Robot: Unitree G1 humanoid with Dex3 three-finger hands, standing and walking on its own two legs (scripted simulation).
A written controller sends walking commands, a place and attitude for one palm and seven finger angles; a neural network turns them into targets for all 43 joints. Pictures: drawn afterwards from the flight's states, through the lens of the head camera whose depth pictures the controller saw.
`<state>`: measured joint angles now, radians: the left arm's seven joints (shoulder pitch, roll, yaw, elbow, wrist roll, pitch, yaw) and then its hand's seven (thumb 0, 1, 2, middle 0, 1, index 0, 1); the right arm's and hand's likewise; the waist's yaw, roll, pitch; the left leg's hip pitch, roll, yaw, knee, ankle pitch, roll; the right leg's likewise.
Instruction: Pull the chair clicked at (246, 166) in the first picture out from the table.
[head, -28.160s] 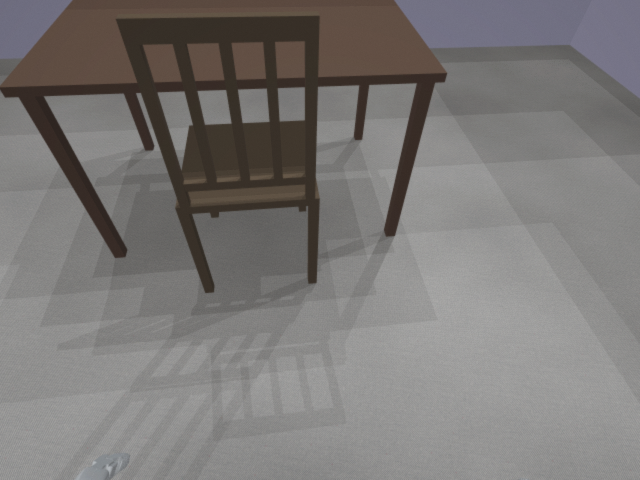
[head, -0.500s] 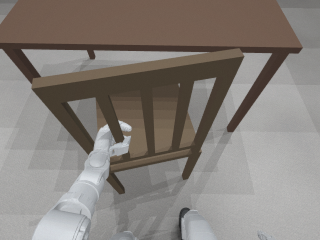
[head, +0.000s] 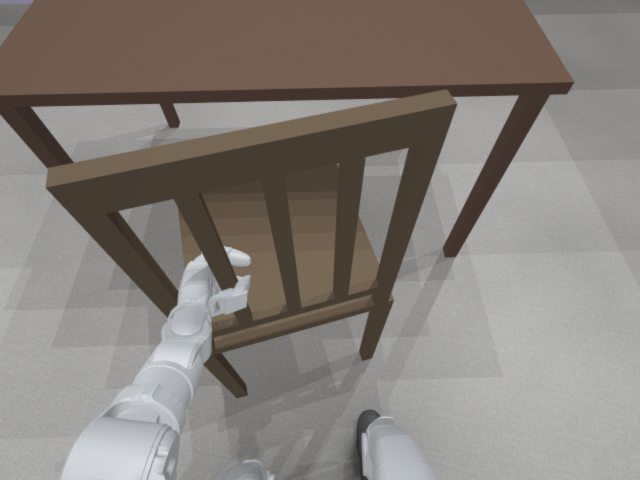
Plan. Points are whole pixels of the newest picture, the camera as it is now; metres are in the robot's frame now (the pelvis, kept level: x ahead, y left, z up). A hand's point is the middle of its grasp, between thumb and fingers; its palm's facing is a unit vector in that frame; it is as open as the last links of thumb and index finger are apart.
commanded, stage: step backward, pulling the chair out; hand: left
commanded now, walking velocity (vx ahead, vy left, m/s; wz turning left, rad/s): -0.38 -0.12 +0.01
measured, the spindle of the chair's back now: (285, 255) +0.41 +0.05 -0.03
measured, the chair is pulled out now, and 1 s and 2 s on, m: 0.20 0.25 0.29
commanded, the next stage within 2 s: none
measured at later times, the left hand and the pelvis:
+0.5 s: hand (236, 299) +0.36 +0.12 -0.06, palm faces -0.01 -0.98 -0.19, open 5.6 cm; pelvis +0.00 +0.00 +0.00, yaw -1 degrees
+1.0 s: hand (233, 324) +0.32 +0.12 -0.06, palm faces +0.01 -0.98 -0.20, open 5.7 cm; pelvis -0.05 +0.00 +0.00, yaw +0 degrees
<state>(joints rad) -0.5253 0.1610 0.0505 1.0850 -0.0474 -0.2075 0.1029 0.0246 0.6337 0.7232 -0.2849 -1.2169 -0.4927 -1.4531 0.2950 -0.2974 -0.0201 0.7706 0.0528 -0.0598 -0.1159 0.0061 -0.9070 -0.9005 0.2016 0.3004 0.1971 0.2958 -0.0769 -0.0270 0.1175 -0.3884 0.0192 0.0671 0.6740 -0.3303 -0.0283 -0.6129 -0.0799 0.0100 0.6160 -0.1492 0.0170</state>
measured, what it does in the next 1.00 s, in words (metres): steps on the spot: right foot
